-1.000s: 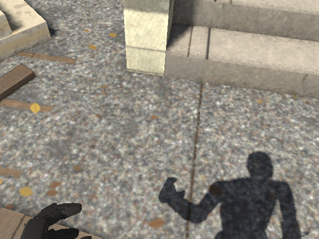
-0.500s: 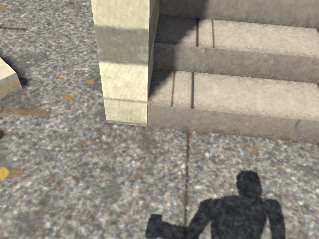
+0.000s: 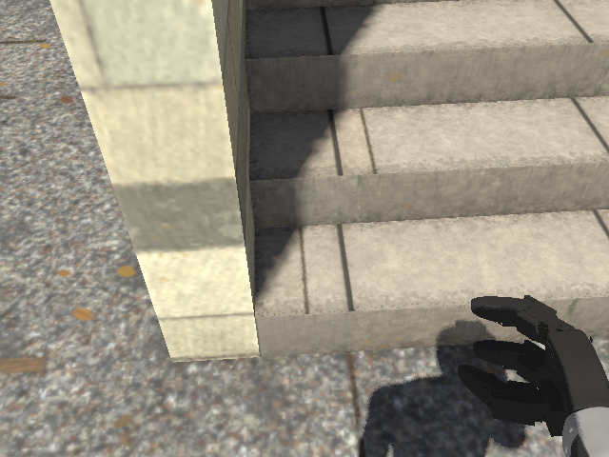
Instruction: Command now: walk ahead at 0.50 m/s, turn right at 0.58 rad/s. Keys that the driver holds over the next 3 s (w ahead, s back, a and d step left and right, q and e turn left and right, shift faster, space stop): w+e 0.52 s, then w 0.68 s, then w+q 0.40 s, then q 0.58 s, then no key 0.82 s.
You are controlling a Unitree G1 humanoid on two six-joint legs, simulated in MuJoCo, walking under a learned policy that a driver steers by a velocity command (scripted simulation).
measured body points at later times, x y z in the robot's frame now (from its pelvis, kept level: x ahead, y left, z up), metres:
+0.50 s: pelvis +0.22 -0.06 -0.03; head +0.25 -0.09 +0.42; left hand +0.50 +0.10 -0.09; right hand +0.14 -0.33 -0.16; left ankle +0.13 +0.13 -0.69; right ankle +0.26 -0.15 -0.75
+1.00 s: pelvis +0.48 -0.14 -0.02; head +0.51 -0.15 +0.43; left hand +0.60 +0.10 -0.16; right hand +0.53 -0.45 -0.12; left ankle +0.60 -0.11 -0.75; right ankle +0.27 -0.15 -0.70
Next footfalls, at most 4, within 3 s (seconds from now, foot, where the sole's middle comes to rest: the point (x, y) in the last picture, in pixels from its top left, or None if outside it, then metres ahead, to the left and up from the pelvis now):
0.44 right None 0.29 -0.16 -0.78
0.94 left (417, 437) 0.64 -0.12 -0.78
1.42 right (532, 414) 0.73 -0.39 -0.78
2.00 left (452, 266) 1.01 -0.19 -0.62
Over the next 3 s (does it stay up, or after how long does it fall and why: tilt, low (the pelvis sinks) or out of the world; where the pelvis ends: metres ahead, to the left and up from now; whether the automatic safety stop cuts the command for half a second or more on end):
stays up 1.03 -0.31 0.15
